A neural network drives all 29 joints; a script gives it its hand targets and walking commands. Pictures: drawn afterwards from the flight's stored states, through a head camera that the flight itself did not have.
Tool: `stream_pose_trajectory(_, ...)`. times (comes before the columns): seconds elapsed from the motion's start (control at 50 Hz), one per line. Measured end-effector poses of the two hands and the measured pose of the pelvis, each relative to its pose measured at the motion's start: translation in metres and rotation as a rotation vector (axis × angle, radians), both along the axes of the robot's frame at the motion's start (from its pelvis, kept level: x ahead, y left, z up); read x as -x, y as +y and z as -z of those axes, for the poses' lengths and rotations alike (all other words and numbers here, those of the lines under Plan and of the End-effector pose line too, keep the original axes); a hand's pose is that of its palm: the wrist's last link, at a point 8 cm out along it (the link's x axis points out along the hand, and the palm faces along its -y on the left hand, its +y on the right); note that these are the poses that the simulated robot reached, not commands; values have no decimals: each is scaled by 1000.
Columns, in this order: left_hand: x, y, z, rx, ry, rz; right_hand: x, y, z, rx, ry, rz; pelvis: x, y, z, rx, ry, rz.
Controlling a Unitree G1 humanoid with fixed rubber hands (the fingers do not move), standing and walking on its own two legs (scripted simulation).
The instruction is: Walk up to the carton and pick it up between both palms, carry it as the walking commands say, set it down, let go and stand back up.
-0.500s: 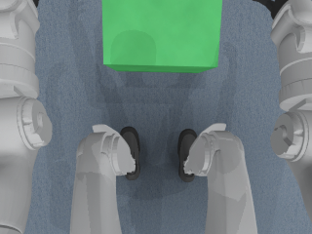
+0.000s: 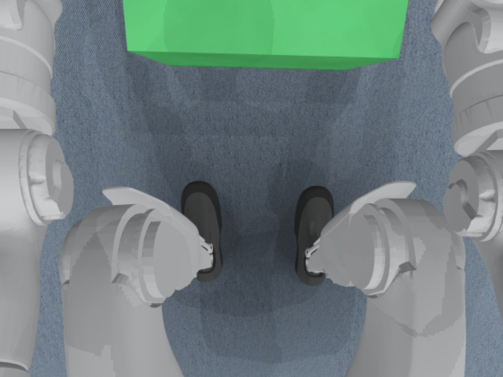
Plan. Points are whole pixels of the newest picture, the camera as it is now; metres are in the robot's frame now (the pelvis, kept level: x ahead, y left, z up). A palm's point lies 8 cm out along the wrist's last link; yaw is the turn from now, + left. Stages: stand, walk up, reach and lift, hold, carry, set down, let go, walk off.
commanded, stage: reach and lift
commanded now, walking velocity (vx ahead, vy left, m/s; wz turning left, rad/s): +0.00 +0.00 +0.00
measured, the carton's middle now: out of the picture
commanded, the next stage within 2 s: none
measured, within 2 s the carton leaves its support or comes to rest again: leaves its support in 1.86 s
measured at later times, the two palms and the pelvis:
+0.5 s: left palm out of the picture +0.56 +0.24 -0.18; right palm out of the picture +0.55 -0.19 -0.18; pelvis +0.00 +0.00 -0.01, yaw +0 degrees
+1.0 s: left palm out of the picture +0.56 +0.20 -0.18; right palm out of the picture +0.55 -0.18 -0.18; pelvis +0.00 +0.00 -0.01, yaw +0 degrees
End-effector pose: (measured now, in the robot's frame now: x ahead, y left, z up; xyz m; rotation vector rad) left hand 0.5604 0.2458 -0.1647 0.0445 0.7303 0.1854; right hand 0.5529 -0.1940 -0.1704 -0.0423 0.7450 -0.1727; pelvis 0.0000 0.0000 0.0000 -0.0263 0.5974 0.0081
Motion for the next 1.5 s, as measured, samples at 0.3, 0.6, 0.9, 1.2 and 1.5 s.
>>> stream_pose_trajectory(0.3, 4, -7, 21, -3, 0, 6, 1, -4, 13, 21, 2, 7, 0, -1, 16, -1, -54, 1)
stream_pose_trajectory(0.6, 2, -14, 13, -1, 6, 21, 4, 7, 10, 10, 13, -9, 5, 1, 11, 5, -58, -3)
stream_pose_trajectory(0.9, -4, -45, 20, 20, 0, 53, 2, 14, 11, 25, 16, -8, 3, 1, 7, 5, -41, 5)
stream_pose_trajectory(1.2, -3, -45, 19, 5, 7, 48, 1, 16, 11, 29, 19, -13, 5, -2, 4, -1, -34, 12)
stream_pose_trajectory(1.5, -5, -42, 21, 57, 14, 85, 0, 13, 14, -33, 19, -27, 6, 0, 18, 6, -51, 21)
